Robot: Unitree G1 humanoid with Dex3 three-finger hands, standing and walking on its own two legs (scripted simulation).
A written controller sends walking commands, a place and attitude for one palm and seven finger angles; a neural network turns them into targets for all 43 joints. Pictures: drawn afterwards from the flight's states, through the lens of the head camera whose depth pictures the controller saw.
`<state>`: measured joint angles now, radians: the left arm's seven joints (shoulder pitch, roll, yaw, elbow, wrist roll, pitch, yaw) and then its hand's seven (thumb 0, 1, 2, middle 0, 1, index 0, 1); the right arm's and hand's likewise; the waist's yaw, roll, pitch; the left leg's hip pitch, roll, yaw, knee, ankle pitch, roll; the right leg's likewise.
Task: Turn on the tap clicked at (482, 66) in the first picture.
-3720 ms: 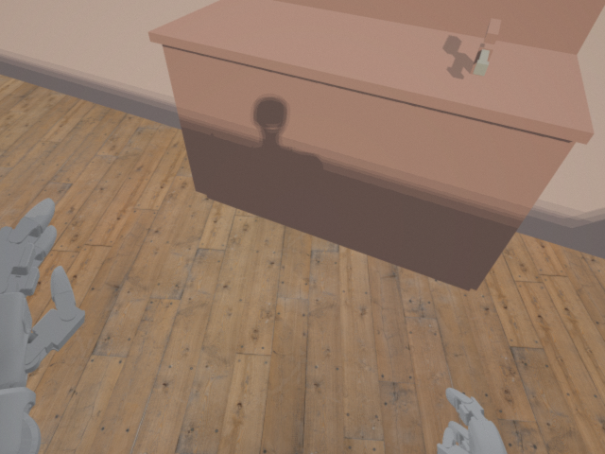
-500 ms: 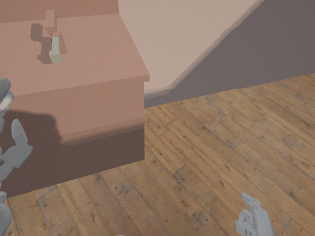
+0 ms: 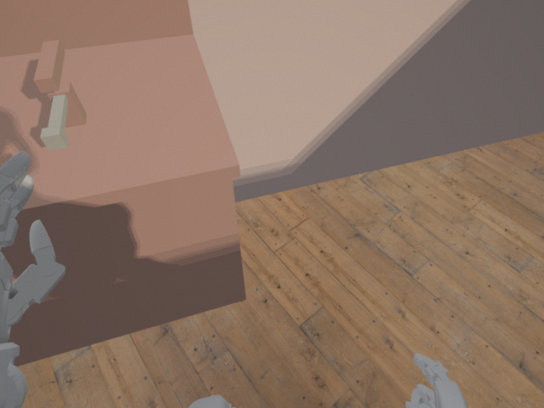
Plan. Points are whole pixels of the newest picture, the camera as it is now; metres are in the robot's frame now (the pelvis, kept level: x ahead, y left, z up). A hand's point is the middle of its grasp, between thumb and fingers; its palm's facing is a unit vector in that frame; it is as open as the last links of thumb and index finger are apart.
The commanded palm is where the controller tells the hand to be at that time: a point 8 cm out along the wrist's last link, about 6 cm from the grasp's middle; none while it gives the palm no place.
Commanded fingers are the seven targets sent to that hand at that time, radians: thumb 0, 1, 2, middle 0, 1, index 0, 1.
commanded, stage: take the last steps up to it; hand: left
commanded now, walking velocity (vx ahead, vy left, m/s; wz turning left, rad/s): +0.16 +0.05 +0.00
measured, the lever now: (54, 138) +0.48 +0.39 +0.11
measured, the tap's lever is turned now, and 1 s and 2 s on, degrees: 0 0 0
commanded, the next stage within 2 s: come to a stop and stand still in 0.02 s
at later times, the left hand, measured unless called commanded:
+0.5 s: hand (109, 224) +0.28 +0.20 +0.17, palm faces +0.38 -0.82 -0.43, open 7.4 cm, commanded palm +0.22 +0.25 +0.18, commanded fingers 0.00 0.90 0.90 -0.20 -0.30 -0.20 -0.30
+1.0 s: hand (76, 279) +0.21 +0.21 +0.17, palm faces +0.39 -0.85 -0.35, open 7.4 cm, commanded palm +0.16 +0.26 +0.18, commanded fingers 0.00 0.90 0.90 -0.20 -0.30 -0.20 -0.30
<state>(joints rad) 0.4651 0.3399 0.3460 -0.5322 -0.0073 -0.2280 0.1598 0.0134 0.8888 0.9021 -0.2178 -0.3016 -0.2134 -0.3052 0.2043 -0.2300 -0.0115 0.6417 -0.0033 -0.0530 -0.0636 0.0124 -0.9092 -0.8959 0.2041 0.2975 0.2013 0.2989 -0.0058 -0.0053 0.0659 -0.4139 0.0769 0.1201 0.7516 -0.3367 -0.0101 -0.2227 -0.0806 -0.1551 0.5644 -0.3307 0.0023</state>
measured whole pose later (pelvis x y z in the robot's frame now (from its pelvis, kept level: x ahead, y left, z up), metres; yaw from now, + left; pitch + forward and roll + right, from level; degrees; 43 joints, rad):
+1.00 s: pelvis +0.00 -0.02 +0.00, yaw -1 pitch -1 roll -1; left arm 0.45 0.32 0.29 -0.45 -0.02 -0.19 0.15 0.01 0.89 0.90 -0.21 -0.30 -0.21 -0.30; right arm 0.22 -0.18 0.04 0.62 -0.01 -0.07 -0.05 0.01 -0.91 -0.90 0.21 0.30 0.20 0.30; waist 0.01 0.03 0.00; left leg -0.31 0.05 0.05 0.55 -0.22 0.00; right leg -0.27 0.01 -0.05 0.50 -0.21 -0.02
